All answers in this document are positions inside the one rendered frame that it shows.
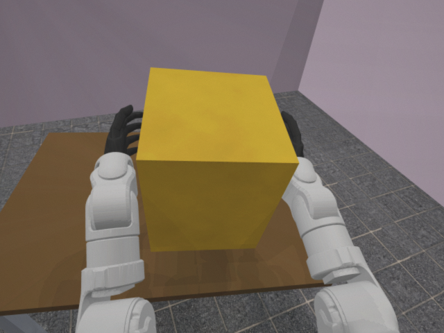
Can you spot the left robot upper arm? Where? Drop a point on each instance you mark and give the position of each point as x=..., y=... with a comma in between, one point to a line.
x=130, y=315

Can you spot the robot right forearm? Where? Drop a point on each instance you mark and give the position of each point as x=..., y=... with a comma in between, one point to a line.
x=332, y=257

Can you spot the carton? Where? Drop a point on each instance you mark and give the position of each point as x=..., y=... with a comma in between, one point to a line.
x=214, y=159

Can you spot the table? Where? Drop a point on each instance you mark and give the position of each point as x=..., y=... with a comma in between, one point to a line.
x=43, y=246

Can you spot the right robot upper arm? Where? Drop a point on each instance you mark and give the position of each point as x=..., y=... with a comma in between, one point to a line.
x=358, y=307

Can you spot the right robot hand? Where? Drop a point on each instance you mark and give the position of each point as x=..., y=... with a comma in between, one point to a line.
x=294, y=133

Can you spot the robot left forearm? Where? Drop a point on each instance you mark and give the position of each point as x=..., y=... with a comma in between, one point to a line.
x=112, y=228

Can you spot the left robot hand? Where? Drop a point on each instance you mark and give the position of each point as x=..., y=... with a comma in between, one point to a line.
x=117, y=140

